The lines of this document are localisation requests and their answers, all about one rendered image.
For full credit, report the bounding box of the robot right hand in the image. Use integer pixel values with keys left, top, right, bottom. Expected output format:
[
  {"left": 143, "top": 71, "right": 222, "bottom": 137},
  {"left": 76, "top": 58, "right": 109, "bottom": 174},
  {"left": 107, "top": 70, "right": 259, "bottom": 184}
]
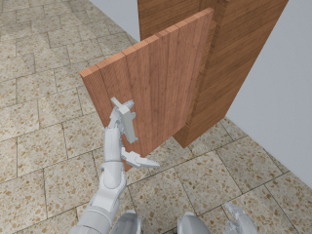
[{"left": 222, "top": 202, "right": 259, "bottom": 234}]

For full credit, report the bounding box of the robot left forearm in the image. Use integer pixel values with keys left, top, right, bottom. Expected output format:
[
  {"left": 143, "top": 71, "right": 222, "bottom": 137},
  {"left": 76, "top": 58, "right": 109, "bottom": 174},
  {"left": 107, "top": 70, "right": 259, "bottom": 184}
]
[{"left": 68, "top": 160, "right": 127, "bottom": 234}]

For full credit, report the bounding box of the right robot thigh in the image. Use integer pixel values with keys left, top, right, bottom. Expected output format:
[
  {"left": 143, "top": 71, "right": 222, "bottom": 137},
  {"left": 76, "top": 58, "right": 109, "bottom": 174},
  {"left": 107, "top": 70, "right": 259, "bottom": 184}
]
[{"left": 176, "top": 214, "right": 212, "bottom": 234}]

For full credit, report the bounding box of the robot left hand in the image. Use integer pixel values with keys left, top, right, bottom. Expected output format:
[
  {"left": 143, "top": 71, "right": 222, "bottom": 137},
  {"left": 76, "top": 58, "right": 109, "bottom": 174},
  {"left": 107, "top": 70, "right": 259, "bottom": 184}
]
[{"left": 103, "top": 99, "right": 160, "bottom": 169}]

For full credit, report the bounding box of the left robot shin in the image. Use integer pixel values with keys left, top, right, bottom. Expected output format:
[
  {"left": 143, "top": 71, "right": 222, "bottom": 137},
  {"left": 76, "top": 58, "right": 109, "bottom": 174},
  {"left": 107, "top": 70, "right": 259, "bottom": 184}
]
[{"left": 126, "top": 210, "right": 136, "bottom": 214}]

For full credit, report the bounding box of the cupboard door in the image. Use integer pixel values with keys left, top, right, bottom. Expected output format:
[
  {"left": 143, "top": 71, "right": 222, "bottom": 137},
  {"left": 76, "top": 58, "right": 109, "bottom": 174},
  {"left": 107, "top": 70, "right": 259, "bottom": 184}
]
[{"left": 79, "top": 7, "right": 215, "bottom": 173}]

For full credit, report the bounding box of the handle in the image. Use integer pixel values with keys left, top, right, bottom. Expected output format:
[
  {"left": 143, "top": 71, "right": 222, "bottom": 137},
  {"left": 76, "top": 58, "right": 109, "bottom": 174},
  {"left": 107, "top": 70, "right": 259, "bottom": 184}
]
[{"left": 111, "top": 97, "right": 136, "bottom": 143}]

